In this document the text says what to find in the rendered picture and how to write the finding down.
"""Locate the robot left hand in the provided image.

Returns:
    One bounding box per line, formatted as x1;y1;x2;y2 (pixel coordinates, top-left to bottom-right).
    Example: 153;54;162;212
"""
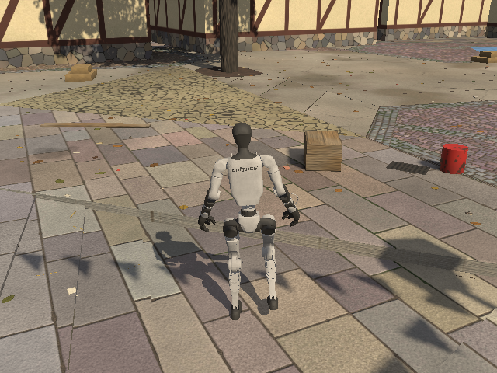
198;215;216;232

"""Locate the robot right upper arm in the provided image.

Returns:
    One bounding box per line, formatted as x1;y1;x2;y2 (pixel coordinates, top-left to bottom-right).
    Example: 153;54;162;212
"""
260;155;286;197

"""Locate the robot left upper arm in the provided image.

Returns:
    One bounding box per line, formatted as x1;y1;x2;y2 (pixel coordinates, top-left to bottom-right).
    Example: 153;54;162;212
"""
208;158;228;200

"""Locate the robot left shin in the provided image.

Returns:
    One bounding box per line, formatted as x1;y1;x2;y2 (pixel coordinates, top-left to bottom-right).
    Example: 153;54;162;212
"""
228;259;241;309

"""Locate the robot right hand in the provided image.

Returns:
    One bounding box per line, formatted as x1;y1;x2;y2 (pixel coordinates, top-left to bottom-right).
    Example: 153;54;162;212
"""
282;208;300;227

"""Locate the robot right forearm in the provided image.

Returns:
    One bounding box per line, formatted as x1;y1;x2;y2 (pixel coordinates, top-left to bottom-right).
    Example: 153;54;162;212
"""
279;184;297;213

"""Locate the humanoid robot head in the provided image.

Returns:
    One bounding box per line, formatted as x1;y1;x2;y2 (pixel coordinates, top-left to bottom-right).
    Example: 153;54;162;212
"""
231;123;257;160

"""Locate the robot left forearm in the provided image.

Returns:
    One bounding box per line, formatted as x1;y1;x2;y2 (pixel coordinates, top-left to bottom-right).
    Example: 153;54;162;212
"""
200;188;215;218

